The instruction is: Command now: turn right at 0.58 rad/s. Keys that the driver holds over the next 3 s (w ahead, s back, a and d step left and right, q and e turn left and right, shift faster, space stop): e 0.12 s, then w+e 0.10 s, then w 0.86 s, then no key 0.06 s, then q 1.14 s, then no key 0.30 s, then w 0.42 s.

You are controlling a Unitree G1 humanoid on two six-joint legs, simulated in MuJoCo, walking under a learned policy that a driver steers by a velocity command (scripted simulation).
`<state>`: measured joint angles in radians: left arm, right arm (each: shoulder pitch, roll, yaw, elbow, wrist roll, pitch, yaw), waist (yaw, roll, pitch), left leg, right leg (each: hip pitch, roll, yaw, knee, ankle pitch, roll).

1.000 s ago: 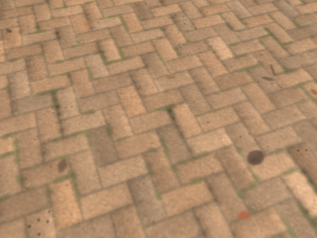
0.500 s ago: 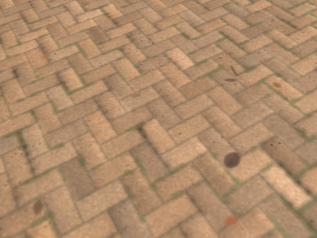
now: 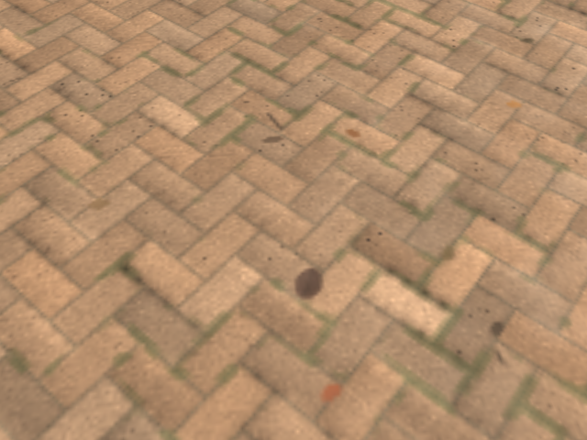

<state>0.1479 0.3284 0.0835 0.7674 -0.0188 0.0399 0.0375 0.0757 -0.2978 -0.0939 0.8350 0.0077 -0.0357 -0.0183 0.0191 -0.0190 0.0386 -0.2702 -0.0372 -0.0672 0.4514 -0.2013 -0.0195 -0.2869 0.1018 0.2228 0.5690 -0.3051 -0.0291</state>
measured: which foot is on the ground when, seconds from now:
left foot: down 0.00-0.40, up 0.42-0.86, down 0.88-1.00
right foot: up 0.00-0.40, down 0.42-0.88, up 0.90-1.00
